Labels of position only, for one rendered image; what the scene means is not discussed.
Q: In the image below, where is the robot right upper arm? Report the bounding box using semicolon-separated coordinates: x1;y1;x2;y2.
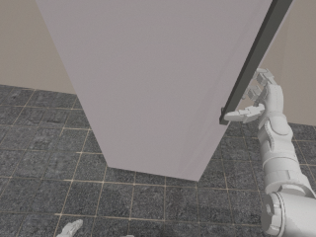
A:
261;192;316;237

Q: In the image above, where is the robot right hand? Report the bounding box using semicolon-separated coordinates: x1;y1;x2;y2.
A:
224;68;284;123

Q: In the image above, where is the handle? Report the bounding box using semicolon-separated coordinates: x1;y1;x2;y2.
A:
219;0;293;125

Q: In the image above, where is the fridge door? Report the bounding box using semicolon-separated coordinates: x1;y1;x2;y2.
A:
36;0;295;182

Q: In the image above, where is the robot left hand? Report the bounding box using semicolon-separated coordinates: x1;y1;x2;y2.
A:
56;219;83;237

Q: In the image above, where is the robot right forearm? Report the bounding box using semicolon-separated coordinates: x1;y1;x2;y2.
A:
257;112;316;199

